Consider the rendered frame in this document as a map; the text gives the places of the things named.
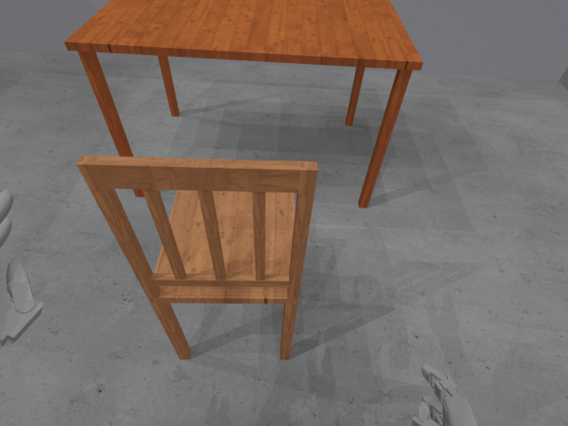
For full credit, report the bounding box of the robot left hand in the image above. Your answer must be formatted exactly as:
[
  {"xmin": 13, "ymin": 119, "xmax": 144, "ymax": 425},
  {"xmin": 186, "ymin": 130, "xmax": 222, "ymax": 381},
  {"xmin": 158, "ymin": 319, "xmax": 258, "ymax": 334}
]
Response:
[{"xmin": 0, "ymin": 190, "xmax": 43, "ymax": 349}]

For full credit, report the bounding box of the robot right hand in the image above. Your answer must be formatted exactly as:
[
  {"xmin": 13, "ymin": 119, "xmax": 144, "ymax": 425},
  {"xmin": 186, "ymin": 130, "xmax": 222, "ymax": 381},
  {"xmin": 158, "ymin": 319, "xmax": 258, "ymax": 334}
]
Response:
[{"xmin": 413, "ymin": 364, "xmax": 478, "ymax": 426}]

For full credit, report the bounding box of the chair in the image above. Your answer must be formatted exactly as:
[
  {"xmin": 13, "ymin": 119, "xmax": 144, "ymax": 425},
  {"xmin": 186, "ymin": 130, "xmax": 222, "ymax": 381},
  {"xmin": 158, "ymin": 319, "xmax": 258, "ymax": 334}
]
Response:
[{"xmin": 76, "ymin": 155, "xmax": 318, "ymax": 359}]

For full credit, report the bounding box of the table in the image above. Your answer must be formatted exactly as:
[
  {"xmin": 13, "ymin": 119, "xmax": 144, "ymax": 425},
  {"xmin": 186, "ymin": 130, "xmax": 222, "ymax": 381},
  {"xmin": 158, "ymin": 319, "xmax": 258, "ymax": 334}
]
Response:
[{"xmin": 64, "ymin": 0, "xmax": 423, "ymax": 209}]

